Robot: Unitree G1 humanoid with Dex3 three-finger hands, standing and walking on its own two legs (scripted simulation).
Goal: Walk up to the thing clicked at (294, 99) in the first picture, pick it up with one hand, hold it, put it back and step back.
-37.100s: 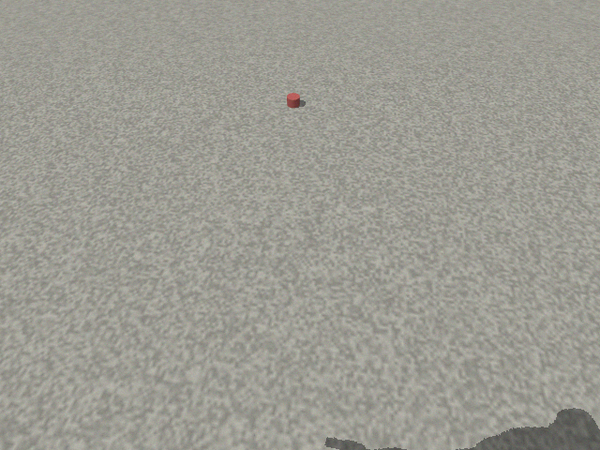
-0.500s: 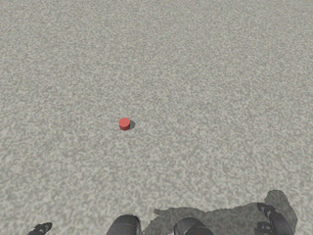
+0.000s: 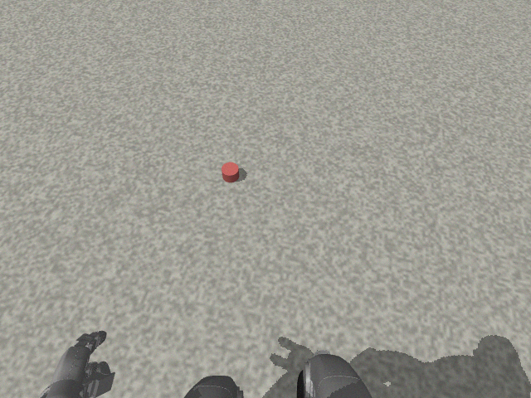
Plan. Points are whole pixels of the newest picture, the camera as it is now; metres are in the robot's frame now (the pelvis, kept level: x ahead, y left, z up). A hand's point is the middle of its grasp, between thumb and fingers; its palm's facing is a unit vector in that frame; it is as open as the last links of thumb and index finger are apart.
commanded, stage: step back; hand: left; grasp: from above
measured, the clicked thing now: (230, 172) +1.02 +0.18 -0.73
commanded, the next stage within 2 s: stand in 1.16 s
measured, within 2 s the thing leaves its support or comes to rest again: neither
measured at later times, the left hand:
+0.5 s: hand out of the picture -0.06 +0.26 -0.14, palm faces -0.01 -0.93 -0.37, open 7.4 cm
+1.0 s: hand out of the picture +0.02 +0.26 -0.14, palm faces +0.02 -0.93 -0.35, open 7.4 cm
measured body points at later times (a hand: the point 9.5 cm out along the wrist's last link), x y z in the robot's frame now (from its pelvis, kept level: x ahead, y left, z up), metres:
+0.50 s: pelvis -0.09 -0.01 +0.01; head -0.09 -0.01 +0.46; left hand -0.05 +0.31 -0.11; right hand -0.04 -0.33 -0.11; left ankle -0.05 +0.11 -0.72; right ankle -0.11 -0.14 -0.72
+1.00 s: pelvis -0.05 +0.00 +0.01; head -0.03 +0.00 +0.46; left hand +0.02 +0.31 -0.12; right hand +0.03 -0.31 -0.11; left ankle -0.01 +0.12 -0.72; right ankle -0.09 -0.13 -0.71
